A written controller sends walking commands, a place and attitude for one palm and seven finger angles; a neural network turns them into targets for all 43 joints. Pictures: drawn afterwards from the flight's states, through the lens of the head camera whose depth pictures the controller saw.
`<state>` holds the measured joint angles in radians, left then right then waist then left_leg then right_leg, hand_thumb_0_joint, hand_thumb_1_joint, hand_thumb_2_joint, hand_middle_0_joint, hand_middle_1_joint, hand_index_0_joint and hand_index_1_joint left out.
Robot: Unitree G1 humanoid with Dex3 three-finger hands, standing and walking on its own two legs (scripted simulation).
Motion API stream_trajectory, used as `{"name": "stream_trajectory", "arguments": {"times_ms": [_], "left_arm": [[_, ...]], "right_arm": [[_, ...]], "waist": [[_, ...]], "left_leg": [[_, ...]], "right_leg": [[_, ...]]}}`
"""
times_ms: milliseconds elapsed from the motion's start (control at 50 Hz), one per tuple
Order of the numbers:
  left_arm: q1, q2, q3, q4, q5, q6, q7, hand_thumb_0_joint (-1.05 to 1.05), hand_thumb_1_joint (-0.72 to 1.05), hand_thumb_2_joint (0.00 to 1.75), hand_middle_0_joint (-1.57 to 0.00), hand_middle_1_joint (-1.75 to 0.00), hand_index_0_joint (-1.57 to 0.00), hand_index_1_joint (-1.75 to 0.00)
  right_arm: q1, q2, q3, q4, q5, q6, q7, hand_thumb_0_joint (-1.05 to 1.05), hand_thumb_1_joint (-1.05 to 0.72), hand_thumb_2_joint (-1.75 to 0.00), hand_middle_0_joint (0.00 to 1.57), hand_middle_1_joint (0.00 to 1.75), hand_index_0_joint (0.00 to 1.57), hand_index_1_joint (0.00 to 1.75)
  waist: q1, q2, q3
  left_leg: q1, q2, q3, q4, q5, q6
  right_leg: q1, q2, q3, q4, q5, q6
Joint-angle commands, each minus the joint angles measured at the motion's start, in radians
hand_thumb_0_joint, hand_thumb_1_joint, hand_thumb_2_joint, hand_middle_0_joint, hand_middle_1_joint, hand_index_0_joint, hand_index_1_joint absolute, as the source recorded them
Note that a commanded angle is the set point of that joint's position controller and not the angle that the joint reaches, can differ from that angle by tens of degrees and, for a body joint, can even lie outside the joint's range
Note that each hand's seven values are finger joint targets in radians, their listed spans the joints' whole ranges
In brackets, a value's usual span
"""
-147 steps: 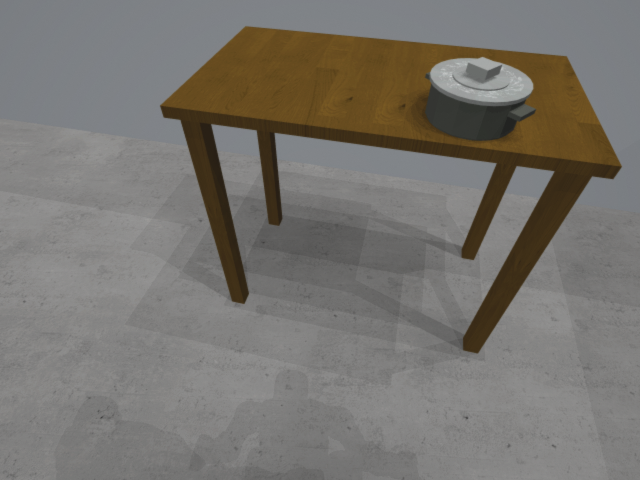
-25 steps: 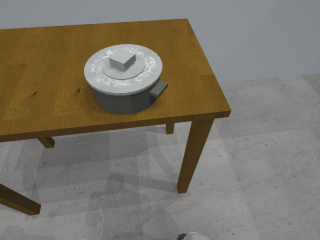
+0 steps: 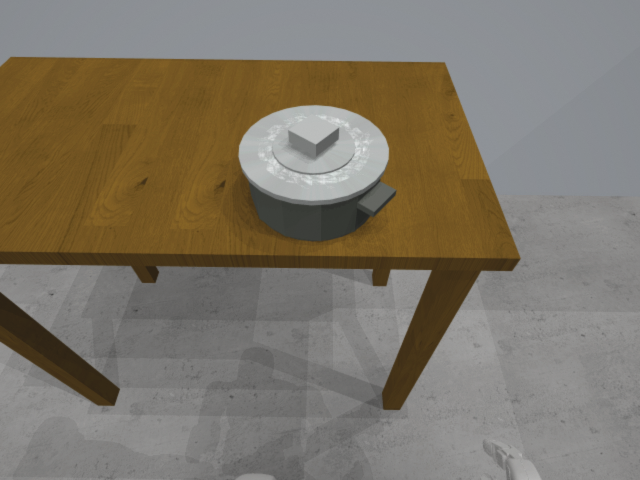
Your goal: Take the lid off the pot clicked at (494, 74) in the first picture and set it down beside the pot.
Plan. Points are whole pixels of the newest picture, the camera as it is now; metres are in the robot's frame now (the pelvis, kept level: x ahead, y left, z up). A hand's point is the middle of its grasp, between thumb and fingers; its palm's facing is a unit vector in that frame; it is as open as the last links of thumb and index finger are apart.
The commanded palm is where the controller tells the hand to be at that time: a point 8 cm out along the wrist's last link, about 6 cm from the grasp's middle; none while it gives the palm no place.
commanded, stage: come to a stop and stand still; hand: left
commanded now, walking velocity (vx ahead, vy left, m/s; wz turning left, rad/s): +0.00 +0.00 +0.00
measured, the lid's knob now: (313, 134) +0.50 +0.06 +0.16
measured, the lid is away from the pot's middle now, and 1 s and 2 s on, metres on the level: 0.00 0.00 0.00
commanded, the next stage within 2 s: look again from close up in 1.62 s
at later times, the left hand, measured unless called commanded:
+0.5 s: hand out of the picture -0.02 +0.27 -0.17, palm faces +0.02 -0.98 -0.20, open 7.4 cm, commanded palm none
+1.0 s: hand out of the picture -0.03 +0.28 -0.17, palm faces +0.02 -0.98 -0.19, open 7.4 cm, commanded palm none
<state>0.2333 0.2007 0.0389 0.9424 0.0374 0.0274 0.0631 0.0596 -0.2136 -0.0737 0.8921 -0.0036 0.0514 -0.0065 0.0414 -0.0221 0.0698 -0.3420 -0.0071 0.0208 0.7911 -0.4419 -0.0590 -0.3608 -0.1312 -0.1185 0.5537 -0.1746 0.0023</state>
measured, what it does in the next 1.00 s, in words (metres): steps to the left: left foot, then right foot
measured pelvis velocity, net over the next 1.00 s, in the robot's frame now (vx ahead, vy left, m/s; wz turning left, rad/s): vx -0.04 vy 0.11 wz -0.03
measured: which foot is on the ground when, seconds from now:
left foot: up 0.00-0.02, down 0.04-1.00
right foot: down 0.00-0.04, up 0.06-0.24, down 0.26-1.00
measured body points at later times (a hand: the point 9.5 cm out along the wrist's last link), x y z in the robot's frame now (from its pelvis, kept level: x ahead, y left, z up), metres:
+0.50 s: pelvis -0.06 +0.09 +0.00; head -0.05 +0.10 +0.45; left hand -0.02 +0.32 -0.15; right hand -0.05 -0.14 -0.15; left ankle -0.04 +0.16 -0.73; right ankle -0.01 -0.04 -0.73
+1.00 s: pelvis -0.04 +0.11 +0.01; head -0.04 +0.12 +0.46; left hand -0.03 +0.34 -0.15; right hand -0.03 -0.11 -0.15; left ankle -0.04 +0.16 -0.73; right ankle -0.01 -0.04 -0.73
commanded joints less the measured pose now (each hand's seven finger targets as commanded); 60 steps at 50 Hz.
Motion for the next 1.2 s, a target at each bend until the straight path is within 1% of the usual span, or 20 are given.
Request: {"name": "stream_trajectory", "arguments": {"times_ms": [0,20,40,60,80,120,200,220,240,260,280,300,360,400,440,520,600,840,1120,1180], "left_arm": [[-0.005,0.159,0.022,-0.117,-0.011,0.010,0.018,0.00,0.90,0.90,-0.20,-0.30,-0.20,-0.30],[0.006,0.106,0.016,-0.122,-0.016,0.021,0.009,0.00,0.90,0.90,-0.20,-0.30,-0.20,-0.30],[0.034,0.099,0.018,-0.129,-0.014,0.037,0.005,0.00,0.90,0.90,-0.20,-0.30,-0.20,-0.30],[0.020,0.076,0.020,-0.136,-0.020,0.039,0.000,0.00,0.90,0.90,-0.20,-0.30,-0.20,-0.30],[0.010,0.077,0.017,-0.119,-0.012,0.040,-0.003,0.00,0.90,0.90,-0.20,-0.30,-0.20,-0.30],[0.057,0.079,0.015,-0.111,-0.024,0.028,-0.013,0.00,0.90,0.90,-0.20,-0.30,-0.20,-0.30],[0.151,0.083,0.012,-0.091,-0.019,0.006,-0.018,0.00,0.90,0.90,-0.20,-0.30,-0.20,-0.30],[0.157,0.092,0.010,-0.094,-0.012,-0.005,-0.017,0.00,0.90,0.90,-0.20,-0.30,-0.20,-0.30],[0.137,0.130,0.012,-0.101,-0.006,-0.014,-0.017,0.00,0.90,0.90,-0.20,-0.30,-0.20,-0.30],[0.117,0.160,0.012,-0.115,-0.007,-0.020,-0.018,0.00,0.90,0.90,-0.20,-0.30,-0.20,-0.30],[0.067,0.169,0.014,-0.132,-0.009,-0.022,-0.015,0.00,0.90,0.90,-0.20,-0.30,-0.20,-0.30],[0.021,0.155,0.018,-0.150,-0.010,-0.025,-0.007,0.00,0.90,0.90,-0.20,-0.30,-0.20,-0.30],[-0.018,0.127,0.012,-0.154,-0.014,-0.022,-0.005,0.00,0.90,0.90,-0.20,-0.30,-0.20,-0.30],[0.041,0.083,0.003,-0.131,-0.021,-0.023,-0.013,0.00,0.90,0.90,-0.20,-0.30,-0.20,-0.30],[0.087,0.075,0.002,-0.096,-0.022,-0.019,-0.018,0.00,0.90,0.90,-0.20,-0.30,-0.20,-0.30],[0.087,0.054,-0.003,-0.050,-0.020,-0.017,-0.025,0.00,0.90,0.90,-0.20,-0.30,-0.20,-0.30],[0.089,0.054,-0.005,-0.027,-0.021,-0.015,-0.027,0.00,0.90,0.90,-0.20,-0.30,-0.20,-0.30],[0.098,0.040,-0.008,0.019,-0.020,-0.020,-0.027,0.00,0.90,0.90,-0.20,-0.30,-0.20,-0.30],[0.134,0.031,-0.019,0.074,-0.026,-0.036,-0.022,0.00,0.90,0.90,-0.20,-0.30,-0.20,-0.30],[0.131,0.031,-0.019,0.078,-0.026,-0.036,-0.022,0.00,0.90,0.90,-0.20,-0.30,-0.20,-0.30]], "right_arm": [[0.153,-0.110,-0.019,-0.085,-0.003,-0.036,-0.011,0.00,-0.90,-0.90,0.20,0.30,0.20,0.30],[0.118,-0.168,-0.030,-0.106,-0.016,-0.030,-0.012,0.00,-0.90,-0.90,0.20,0.30,0.20,0.30],[0.087,-0.206,-0.036,-0.143,-0.024,-0.021,-0.011,0.00,-0.90,-0.90,0.20,0.30,0.20,0.30],[0.061,-0.193,-0.033,-0.140,-0.030,-0.018,-0.014,0.00,-0.90,-0.90,0.20,0.30,0.20,0.30],[0.052,-0.152,-0.020,-0.127,-0.027,-0.025,-0.017,0.00,-0.90,-0.90,0.20,0.30,0.20,0.30],[0.002,-0.124,-0.002,-0.140,-0.024,-0.023,-0.009,0.00,-0.90,-0.90,0.20,0.30,0.20,0.30],[0.068,-0.109,0.009,-0.121,-0.020,-0.026,-0.013,0.00,-0.90,-0.90,0.20,0.30,0.20,0.30],[0.095,-0.095,0.013,-0.119,-0.011,-0.027,-0.014,0.00,-0.90,-0.90,0.20,0.30,0.20,0.30],[0.136,-0.058,0.018,-0.116,-0.002,-0.023,-0.018,0.00,-0.90,-0.90,0.20,0.30,0.20,0.30],[0.172,-0.060,0.015,-0.113,0.000,-0.016,-0.019,0.00,-0.90,-0.90,0.20,0.30,0.20,0.30],[0.209,-0.061,0.010,-0.087,-0.002,-0.012,-0.015,0.00,-0.90,-0.90,0.20,0.30,0.20,0.30],[0.230,-0.067,0.009,-0.069,-0.004,-0.012,-0.009,0.00,-0.90,-0.90,0.20,0.30,0.20,0.30],[0.318,-0.022,0.022,-0.022,-0.004,-0.032,-0.004,0.00,-0.90,-0.90,0.20,0.30,0.20,0.30],[0.282,-0.036,0.028,-0.016,-0.010,-0.057,-0.009,0.00,-0.90,-0.90,0.20,0.30,0.20,0.30],[0.226,-0.047,0.032,-0.022,-0.010,-0.072,-0.018,0.00,-0.90,-0.90,0.20,0.30,0.20,0.30],[0.246,-0.057,0.034,0.012,-0.007,-0.076,-0.030,0.00,-0.90,-0.90,0.20,0.30,0.20,0.30],[0.263,-0.056,0.035,0.042,-0.008,-0.075,-0.032,0.00,-0.90,-0.90,0.20,0.30,0.20,0.30],[0.277,-0.044,0.035,0.083,-0.008,-0.074,-0.032,0.00,-0.90,-0.90,0.20,0.30,0.20,0.30],[0.266,-0.036,0.050,0.113,-0.002,-0.095,-0.042,0.00,-0.90,-0.90,0.20,0.30,0.20,0.30],[0.253,-0.034,0.050,0.119,-0.002,-0.095,-0.043,0.00,-0.90,-0.90,0.20,0.30,0.20,0.30]], "waist": [[-0.069,0.038,-0.204],[-0.058,0.190,-0.103],[-0.048,0.201,-0.052],[-0.040,0.111,0.031],[-0.040,0.184,0.042],[-0.010,0.200,0.088],[0.015,0.056,0.035],[0.008,-0.030,0.035],[-0.023,-0.139,0.016],[-0.056,-0.170,-0.011],[-0.068,-0.186,-0.049],[-0.075,-0.230,-0.022],[-0.109,-0.121,-0.033],[-0.063,0.074,-0.025],[-0.022,0.184,-0.047],[-0.019,0.091,-0.020],[-0.024,0.114,-0.009],[-0.035,0.029,0.036],[-0.042,0.027,-0.065],[-0.039,0.010,-0.048]], "left_leg": [[0.203,0.054,0.004,-0.390,0.285,0.051],[0.137,0.197,-0.179,-0.431,0.357,0.125],[0.028,0.302,-0.263,-0.459,0.359,0.210],[-0.072,0.283,-0.201,-0.477,0.357,0.238],[-0.114,0.230,-0.204,-0.467,0.340,0.215],[-0.190,0.188,-0.168,-0.464,0.220,0.203],[-0.109,0.180,-0.214,-0.403,0.060,0.193],[-0.103,0.125,-0.177,-0.328,0.016,0.154],[-0.088,0.038,-0.098,-0.228,-0.027,0.113],[-0.027,-0.028,-0.049,-0.139,-0.028,0.078],[0.060,-0.035,-0.044,-0.065,-0.004,0.073],[0.065,-0.019,-0.062,-0.031,0.021,0.078],[0.216,-0.013,-0.054,-0.297,0.117,0.095],[0.129,0.076,-0.188,-0.442,0.125,0.127],[0.024,0.152,-0.262,-0.541,0.086,0.148],[0.008,0.145,-0.252,-0.556,0.066,0.141],[0.023,0.145,-0.250,-0.585,-0.008,0.132],[0.044,0.143,-0.239,-0.597,-0.017,0.125],[0.223,0.109,-0.115,-0.450,0.464,0.119],[0.218,0.105,-0.105,-0.435,0.469,0.119]], "right_leg": [[0.060,-0.047,0.096,0.099,0.034,-0.041],[-0.070,0.066,0.038,0.166,-0.242,0.007],[-0.102,0.107,0.066,0.335,-0.361,0.008],[-0.086,0.103,0.100,0.406,-0.336,-0.007],[-0.068,0.111,0.137,0.437,-0.315,-0.009],[-0.012,0.120,0.151,0.416,-0.258,-0.011],[0.097,0.124,0.136,0.073,-0.182,-0.026],[0.112,0.098,0.212,-0.080,-0.120,-0.044],[0.082,-0.011,0.386,-0.173,-0.136,-0.097],[0.011,-0.122,0.535,-0.254,-0.272,-0.175],[-0.069,-0.151,0.581,-0.323,-0.476,-0.221],[-0.107,-0.131,0.562,-0.340,-0.486,-0.230],[-0.153,-0.033,0.358,-0.209,-0.349,-0.147],[-0.062,0.076,0.244,-0.089,-0.216,-0.068],[0.087,0.102,0.155,-0.044,-0.116,-0.043],[0.121,0.095,0.162,-0.066,-0.060,-0.045],[0.110,0.085,0.160,-0.084,-0.073,-0.046],[0.078,0.071,0.175,-0.111,-0.048,-0.041],[0.119,0.044,0.202,-0.117,0.124,-0.034],[0.124,0.039,0.207,-0.122,0.144,-0.037]]}}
